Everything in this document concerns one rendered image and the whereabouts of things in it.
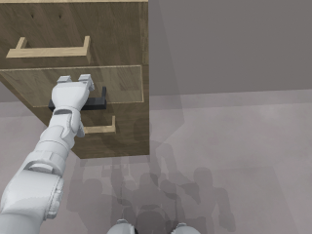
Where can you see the left robot upper arm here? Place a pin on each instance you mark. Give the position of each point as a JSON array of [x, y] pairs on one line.
[[33, 198]]

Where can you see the robot left hand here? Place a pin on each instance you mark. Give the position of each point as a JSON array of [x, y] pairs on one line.
[[73, 94]]

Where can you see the drawer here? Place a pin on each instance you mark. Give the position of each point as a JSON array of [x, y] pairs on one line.
[[122, 82]]

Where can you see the left robot thigh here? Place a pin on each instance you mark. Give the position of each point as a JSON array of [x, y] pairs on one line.
[[122, 228]]

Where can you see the cabinet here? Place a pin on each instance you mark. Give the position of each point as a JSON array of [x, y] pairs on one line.
[[116, 33]]

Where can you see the handle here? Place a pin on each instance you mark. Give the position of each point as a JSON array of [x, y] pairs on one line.
[[35, 57], [99, 131], [92, 103]]

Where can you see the robot left forearm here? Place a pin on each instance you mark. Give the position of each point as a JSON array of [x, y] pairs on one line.
[[52, 149]]

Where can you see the left robot shin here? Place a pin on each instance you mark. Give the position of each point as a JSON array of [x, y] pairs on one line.
[[121, 221]]

